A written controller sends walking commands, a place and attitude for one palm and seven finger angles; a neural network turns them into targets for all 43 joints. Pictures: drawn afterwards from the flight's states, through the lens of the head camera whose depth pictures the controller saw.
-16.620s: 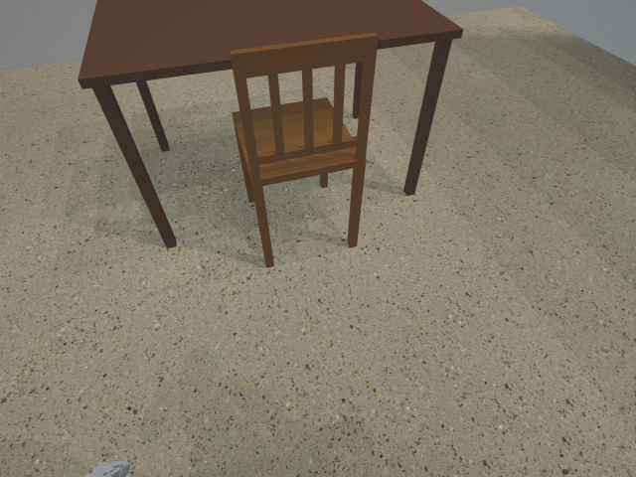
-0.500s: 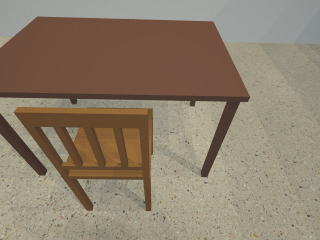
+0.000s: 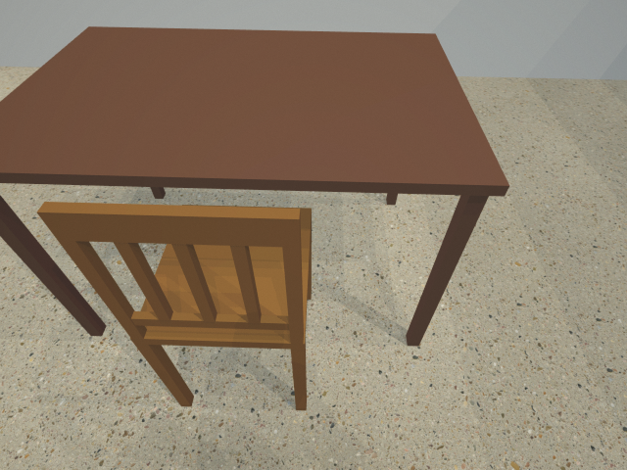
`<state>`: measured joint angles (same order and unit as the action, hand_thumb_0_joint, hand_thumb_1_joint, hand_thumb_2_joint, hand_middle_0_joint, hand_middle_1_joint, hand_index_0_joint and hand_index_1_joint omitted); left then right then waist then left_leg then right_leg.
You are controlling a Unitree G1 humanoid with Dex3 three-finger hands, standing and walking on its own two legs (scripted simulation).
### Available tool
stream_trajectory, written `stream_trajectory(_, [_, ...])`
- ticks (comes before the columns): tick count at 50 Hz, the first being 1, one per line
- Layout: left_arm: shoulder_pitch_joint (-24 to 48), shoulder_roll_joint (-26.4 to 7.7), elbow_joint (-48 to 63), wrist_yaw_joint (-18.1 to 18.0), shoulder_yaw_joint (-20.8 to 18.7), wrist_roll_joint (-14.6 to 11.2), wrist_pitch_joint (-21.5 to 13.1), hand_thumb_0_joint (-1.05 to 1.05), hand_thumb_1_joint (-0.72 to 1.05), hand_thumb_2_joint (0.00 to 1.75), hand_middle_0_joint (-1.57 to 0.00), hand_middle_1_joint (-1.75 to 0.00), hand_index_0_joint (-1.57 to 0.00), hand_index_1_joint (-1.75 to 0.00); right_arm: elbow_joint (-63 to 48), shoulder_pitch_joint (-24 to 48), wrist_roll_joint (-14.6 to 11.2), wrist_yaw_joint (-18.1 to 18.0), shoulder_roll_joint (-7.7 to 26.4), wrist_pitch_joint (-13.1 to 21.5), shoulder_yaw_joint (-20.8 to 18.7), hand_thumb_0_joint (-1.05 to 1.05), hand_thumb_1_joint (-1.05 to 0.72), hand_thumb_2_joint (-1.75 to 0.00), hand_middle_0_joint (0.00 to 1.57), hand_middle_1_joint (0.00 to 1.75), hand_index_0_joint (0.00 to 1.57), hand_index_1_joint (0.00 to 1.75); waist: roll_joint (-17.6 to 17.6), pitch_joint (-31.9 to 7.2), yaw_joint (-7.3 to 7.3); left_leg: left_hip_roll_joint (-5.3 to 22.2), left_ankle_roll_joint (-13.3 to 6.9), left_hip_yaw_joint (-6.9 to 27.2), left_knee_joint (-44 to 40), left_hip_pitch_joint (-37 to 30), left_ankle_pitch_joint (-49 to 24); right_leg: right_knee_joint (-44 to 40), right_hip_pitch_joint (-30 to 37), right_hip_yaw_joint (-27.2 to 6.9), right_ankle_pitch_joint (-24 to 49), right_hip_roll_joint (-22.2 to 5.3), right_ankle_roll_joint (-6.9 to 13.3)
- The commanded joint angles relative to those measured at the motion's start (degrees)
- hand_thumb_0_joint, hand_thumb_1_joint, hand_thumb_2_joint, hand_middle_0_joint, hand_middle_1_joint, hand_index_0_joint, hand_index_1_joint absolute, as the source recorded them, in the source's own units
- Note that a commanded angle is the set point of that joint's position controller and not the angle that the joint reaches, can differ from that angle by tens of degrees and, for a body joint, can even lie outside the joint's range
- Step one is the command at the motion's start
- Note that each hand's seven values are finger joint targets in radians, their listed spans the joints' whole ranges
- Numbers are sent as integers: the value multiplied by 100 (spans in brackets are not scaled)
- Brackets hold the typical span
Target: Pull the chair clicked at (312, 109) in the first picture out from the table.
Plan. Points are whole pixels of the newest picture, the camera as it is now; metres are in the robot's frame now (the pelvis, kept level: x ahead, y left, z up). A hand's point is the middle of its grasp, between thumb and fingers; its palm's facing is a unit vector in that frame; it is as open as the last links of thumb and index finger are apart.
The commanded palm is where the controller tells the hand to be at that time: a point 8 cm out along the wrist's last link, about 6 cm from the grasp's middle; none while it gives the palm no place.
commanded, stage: look again from close up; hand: left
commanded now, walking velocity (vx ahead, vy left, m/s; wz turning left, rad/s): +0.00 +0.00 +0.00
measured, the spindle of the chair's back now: (197, 283) +0.44 +0.24 -0.10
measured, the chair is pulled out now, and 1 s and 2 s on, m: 0.00 0.00 0.00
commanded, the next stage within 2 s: raise the hand toward the chair's back in 0.60 s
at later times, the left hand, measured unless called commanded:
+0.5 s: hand out of the picture +0.04 +0.18 -0.17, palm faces -0.01 -0.98 -0.19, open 7.4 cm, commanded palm none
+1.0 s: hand (198, 400) +0.21 +0.16 -0.01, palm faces +0.05 -1.00 -0.01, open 8.3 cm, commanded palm +0.14 +0.23 -0.06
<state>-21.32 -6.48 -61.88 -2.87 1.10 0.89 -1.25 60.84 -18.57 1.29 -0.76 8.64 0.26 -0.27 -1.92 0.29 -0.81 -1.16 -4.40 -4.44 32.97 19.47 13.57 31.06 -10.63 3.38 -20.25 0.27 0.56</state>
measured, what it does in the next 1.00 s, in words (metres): lowers itself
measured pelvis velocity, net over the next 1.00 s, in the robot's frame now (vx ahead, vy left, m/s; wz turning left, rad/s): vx -0.01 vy -0.02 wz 0.02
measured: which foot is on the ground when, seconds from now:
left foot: down 0.00-1.00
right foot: down 0.00-1.00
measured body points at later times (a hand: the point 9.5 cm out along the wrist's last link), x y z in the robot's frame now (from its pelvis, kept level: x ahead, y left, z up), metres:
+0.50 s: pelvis +0.03 +0.00 +0.01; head +0.04 +0.01 +0.46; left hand +0.04 +0.23 -0.16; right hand +0.05 -0.23 -0.14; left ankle +0.05 +0.07 -0.73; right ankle -0.04 -0.12 -0.73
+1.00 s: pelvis -0.01 -0.02 -0.05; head -0.01 -0.01 +0.40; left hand +0.20 +0.21 -0.01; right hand +0.16 -0.27 -0.12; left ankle +0.05 +0.07 -0.73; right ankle +0.01 -0.10 -0.73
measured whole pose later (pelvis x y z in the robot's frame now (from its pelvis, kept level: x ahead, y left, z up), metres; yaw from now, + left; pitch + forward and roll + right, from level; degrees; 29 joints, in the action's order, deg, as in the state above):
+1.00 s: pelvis -0.01 -0.02 -0.05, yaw +1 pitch +8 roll +0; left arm -18.9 -9.6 -12.2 11.1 -6.8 -12.8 -29.5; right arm 36.8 -12.3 -0.4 0.4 13.7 12.1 -2.1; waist 0.4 -8.9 -2.1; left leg -1.4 -3.4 -4.3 54.2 41.4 21.3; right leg 56.0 -38.7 3.8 -25.8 1.1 3.4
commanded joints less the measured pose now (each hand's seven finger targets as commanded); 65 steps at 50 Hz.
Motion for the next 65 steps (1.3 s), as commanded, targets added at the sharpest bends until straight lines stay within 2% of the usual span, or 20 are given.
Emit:
stream_trajectory(1, [-297,-516,238,-14,-100,11,-88,0,90,90,-20,-30,-20,-30,-249,-124,-49,-27,546,164,-15,0,-90,-90,20,30,20,30,247,479,76,734,11,1085,-1094,-177,-28,-644,-419,-570,274,-399,280])
stream_trajectory(9, [-141,-781,297,-10,-115,-11,-74,0,90,90,-20,-30,-20,-30,-97,72,-58,-48,657,211,13,0,-90,-90,20,30,20,30,201,183,92,672,57,812,-977,-796,-1155,-771,-127,-653,1122,-547,211])
stream_trajectory(34, [-134,-914,66,10,-112,-3,7,0,90,90,-20,-30,-20,-30,210,320,-97,-87,753,189,20,0,-90,-90,20,30,20,30,286,236,118,752,54,776,-1202,-1180,-1302,-1042,12,-597,1130,-631,97])
stream_trajectory(35, [-290,-825,12,-188,-61,109,-114,0,90,90,-20,-30,-20,-30,-215,448,-112,-66,878,203,20,0,-90,-90,20,30,20,30,8,447,98,815,210,802,-133,-964,-2917,-989,-367,-769,2404,-735,22])
stream_trajectory(36, [3547,-2344,8893,-227,-1016,-1019,-1154,0,88,89,-20,-30,-20,-30,-2146,-44,-379,-237,1769,953,-306,0,-90,-90,20,30,20,30,-1028,-2507,-593,429,480,1016,-632,-3017,-3393,-302,-551,6,2464,-184,61])
stream_trajectory(37, [1284,-1809,7762,-446,-750,-613,-903,0,85,88,-20,-29,-20,-29,-1824,413,-348,-369,1227,1555,-15,0,-90,-90,20,30,20,30,-1855,-2615,-50,863,592,1228,-1061,-3692,-3868,719,-1038,-30,801,-24,143])
stream_trajectory(38, [-776,-6,5746,-469,278,-723,-202,0,83,87,-19,-29,-19,-29,-1511,313,-400,-307,907,1675,-29,0,-90,-90,20,30,20,30,-1297,-1536,-224,718,688,1222,-1274,-2842,-3366,1216,-1575,-44,155,-44,54])
stream_trajectory(39, [-678,265,5924,-421,431,-885,-53,0,81,86,-19,-29,-19,-29,-1640,139,-427,-257,1049,1659,-178,0,-90,-90,20,30,20,30,-632,-970,-149,672,691,1134,-1204,-2130,-2876,1324,-1729,8,44,-76,-6])
stream_trajectory(40, [465,-303,6566,-339,81,-931,-366,0,78,85,-19,-28,-19,-28,-2035,449,-373,-200,1283,1660,-265,0,-90,-90,20,30,20,30,125,-340,-278,640,580,1112,-907,-1200,-1542,947,-1832,81,-262,-99,18])
stream_trajectory(41, [451,-662,6330,-205,-380,-934,-681,0,76,84,-19,-28,-19,-28,-2294,534,-281,-201,1356,1647,-333,0,-90,-90,20,30,20,30,687,-194,-281,478,527,1094,-547,-570,-308,526,-2017,196,-348,-13,72])
stream_trajectory(43, [-471,-560,5224,225,-806,-1095,-1422,0,71,82,-18,-27,-18,-27,-2635,793,-180,-205,1368,1567,-341,0,-90,-90,20,30,20,30,1408,-180,-97,220,416,879,320,658,610,400,-2434,216,-484,17,82])
stream_trajectory(44, [-1128,-551,4812,534,-977,-1138,-1799,0,69,81,-18,-27,-18,-27,-2767,872,-179,-110,1334,1526,-342,0,-90,-90,20,30,20,30,879,-414,151,128,474,740,629,964,441,719,-2533,191,-391,16,155])
stream_trajectory(45, [-1327,-635,4718,870,-1195,-1305,-2248,0,67,80,-18,-26,-18,-26,-2936,1000,-168,-58,1287,1475,-390,0,-90,-90,20,30,20,30,1350,-554,297,103,506,674,1028,1541,519,1078,-2734,114,-585,16,167])
stream_trajectory(47, [-1217,-418,4973,1626,-829,-1460,-3189,0,62,78,-17,-26,-17,-26,-3293,1336,-179,80,1265,1465,-449,0,-90,-90,20,30,20,30,1394,-526,301,42,498,525,1683,2451,913,1534,-3293,-198,-1124,-7,167])
stream_trajectory(48, [-1151,-625,5007,1935,-911,-1443,-3547,0,60,77,-17,-25,-17,-25,-3462,1395,-204,148,1274,1472,-481,0,-90,-90,20,30,20,30,908,-647,284,29,492,506,1972,2707,1037,1729,-3463,-382,-1286,-40,197])
stream_trajectory(50, [-1050,-1092,5137,2140,-1300,-1535,-3447,0,55,75,-16,-25,-16,-25,-3876,1506,-310,170,1342,1386,-480,0,-90,-90,20,30,20,30,366,-825,402,-19,434,429,2116,3030,1465,1790,-3430,-686,-1823,-93,223])
stream_trajectory(54, [122,-1604,6731,1913,-1643,-1841,-2987,0,46,71,-16,-23,-16,-23,-4305,1334,-396,-103,1267,1294,-395,0,-90,-90,20,30,20,30,83,-1463,195,-12,283,438,2500,3243,1941,1552,-3366,-1238,-2849,-104,88])
stream_trajectory(58, [633,-1504,8005,1543,-1344,-1720,-3394,0,36,67,-15,-22,-15,-22,-4128,971,-300,-262,1112,1410,-295,0,-90,-90,20,30,20,30,-434,-1707,-98,129,196,578,2782,2961,1415,1683,-3525,-1147,-2080,-21,103])
stream_trajectory(62, [634,-1425,7350,1900,-971,-1649,-3409,0,27,63,-14,-20,-14,-20,-3773,865,-293,-306,1213,1569,-214,0,-90,-90,20,30,20,30,-279,-1433,-378,196,169,708,3078,3206,1224,1752,-3757,-1128,-1607,-20,17])
stream_trajectory(65, [361,-1549,6756,2248,-1207,-1772,-2890,0,20,60,-13,-19,-13,-19,-3732,865,-363,-332,1241,1564,-210,0,-90,-90,20,30,20,30,-82,-1674,-205,182,161,709,3055,3278,1019,1690,-3328,-1215,-1275,-85,-89])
